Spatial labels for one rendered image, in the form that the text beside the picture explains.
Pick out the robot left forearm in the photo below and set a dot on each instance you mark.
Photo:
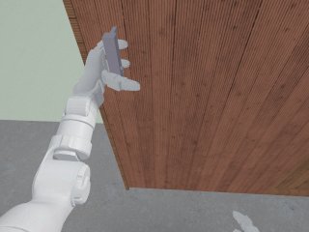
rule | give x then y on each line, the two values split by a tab
72	141

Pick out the wardrobe door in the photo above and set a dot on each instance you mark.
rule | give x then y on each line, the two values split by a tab
223	104
296	178

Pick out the left robot upper arm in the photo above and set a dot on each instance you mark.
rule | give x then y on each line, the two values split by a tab
60	186

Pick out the handle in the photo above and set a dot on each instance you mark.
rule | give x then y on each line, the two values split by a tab
112	52

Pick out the robot right hand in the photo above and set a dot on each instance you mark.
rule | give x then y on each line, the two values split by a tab
244	222

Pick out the robot left hand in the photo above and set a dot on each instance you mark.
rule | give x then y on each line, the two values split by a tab
96	63

